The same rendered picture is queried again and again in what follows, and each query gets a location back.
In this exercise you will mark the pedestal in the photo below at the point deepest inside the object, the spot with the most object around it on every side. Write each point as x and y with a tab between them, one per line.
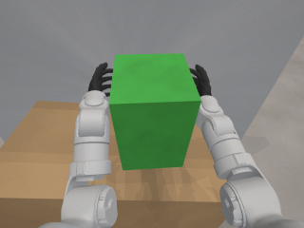
34	171

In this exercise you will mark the carton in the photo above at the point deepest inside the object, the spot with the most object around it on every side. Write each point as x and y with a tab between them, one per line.
154	104

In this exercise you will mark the left robot upper arm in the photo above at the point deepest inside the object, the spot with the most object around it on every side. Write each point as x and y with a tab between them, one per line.
88	206

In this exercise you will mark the left robot forearm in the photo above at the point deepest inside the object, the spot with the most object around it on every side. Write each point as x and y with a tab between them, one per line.
91	142

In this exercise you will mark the robot right hand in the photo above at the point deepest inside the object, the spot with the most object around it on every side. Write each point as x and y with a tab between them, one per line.
202	81

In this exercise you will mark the robot left hand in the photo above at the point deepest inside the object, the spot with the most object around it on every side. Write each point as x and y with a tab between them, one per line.
97	80

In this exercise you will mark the right robot upper arm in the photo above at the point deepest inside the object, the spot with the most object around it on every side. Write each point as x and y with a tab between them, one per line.
252	203

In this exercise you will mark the right robot forearm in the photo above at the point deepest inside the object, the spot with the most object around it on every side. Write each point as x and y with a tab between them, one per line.
231	161

